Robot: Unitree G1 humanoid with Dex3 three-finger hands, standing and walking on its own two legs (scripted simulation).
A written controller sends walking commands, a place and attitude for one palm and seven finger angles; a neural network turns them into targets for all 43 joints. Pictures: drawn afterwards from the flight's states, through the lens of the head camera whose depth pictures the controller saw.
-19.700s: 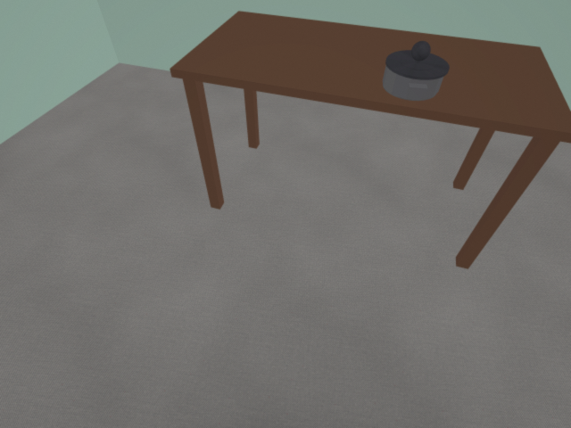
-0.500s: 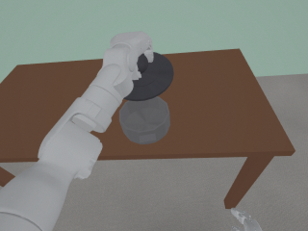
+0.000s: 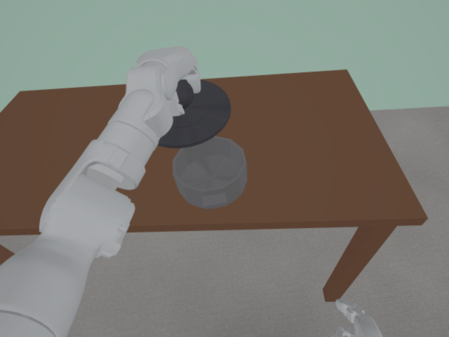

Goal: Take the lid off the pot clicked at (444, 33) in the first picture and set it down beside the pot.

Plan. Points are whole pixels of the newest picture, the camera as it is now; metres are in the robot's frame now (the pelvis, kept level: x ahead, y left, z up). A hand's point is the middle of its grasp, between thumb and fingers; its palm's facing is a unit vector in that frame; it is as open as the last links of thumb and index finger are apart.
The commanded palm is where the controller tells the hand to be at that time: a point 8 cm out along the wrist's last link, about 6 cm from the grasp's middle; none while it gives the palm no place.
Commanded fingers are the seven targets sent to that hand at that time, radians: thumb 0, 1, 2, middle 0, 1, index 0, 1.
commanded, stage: move the lid sideways beside the pot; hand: left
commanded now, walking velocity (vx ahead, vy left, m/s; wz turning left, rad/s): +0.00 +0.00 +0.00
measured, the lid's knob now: (179, 94) +0.50 +0.08 +0.19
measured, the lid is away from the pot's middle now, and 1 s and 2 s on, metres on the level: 0.03 0.15 0.24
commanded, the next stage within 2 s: lower the lid onto the table in 1.78 s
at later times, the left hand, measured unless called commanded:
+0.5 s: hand (135, 101) +0.47 +0.15 +0.21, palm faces -0.22 -0.04 -0.98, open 8.3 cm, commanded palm +0.45 +0.16 +0.28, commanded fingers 0.00 0.55 1.09 -0.84 -0.97 -0.81 -0.96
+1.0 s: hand (108, 105) +0.46 +0.20 +0.21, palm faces -0.24 -0.04 -0.97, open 8.3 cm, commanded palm +0.45 +0.21 +0.28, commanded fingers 0.00 0.55 1.09 -0.84 -0.97 -0.81 -0.96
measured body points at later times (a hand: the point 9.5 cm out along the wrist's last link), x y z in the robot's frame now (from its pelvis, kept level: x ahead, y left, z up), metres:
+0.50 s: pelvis +0.01 +0.01 +0.00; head +0.03 -0.02 +0.45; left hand +0.47 +0.15 +0.26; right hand +0.15 -0.23 -0.12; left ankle -0.01 +0.09 -0.74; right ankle +0.01 -0.12 -0.74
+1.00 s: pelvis +0.00 +0.01 +0.00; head +0.03 -0.02 +0.45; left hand +0.47 +0.20 +0.26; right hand +0.14 -0.24 -0.12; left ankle -0.01 +0.09 -0.74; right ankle +0.01 -0.12 -0.74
